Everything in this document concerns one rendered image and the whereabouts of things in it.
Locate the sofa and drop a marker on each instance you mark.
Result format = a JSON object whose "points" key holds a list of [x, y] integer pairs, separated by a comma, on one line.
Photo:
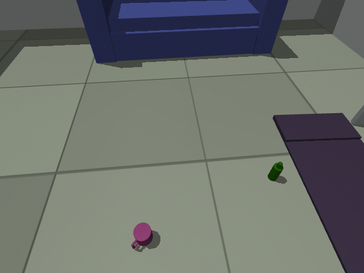
{"points": [[121, 30]]}

